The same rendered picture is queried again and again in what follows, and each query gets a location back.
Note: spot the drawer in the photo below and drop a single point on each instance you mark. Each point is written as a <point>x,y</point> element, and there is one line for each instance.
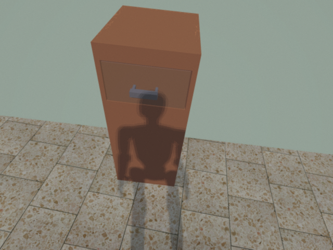
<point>120,77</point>

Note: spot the cabinet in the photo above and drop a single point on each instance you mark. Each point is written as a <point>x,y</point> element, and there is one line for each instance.
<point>147,140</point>

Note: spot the handle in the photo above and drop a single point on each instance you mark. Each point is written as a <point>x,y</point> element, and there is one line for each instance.
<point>145,94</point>

